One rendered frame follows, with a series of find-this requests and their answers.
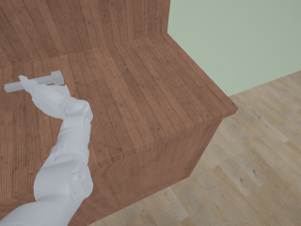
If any counter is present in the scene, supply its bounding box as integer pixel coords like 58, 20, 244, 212
0, 0, 238, 226

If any robot left upper arm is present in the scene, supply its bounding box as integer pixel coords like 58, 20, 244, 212
0, 159, 93, 226

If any tap lever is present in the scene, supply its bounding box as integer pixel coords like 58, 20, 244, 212
4, 71, 64, 92

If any left robot forearm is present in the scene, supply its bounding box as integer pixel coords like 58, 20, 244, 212
33, 96, 93, 200

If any left robot hand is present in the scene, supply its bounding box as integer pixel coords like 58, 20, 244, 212
19, 75, 71, 119

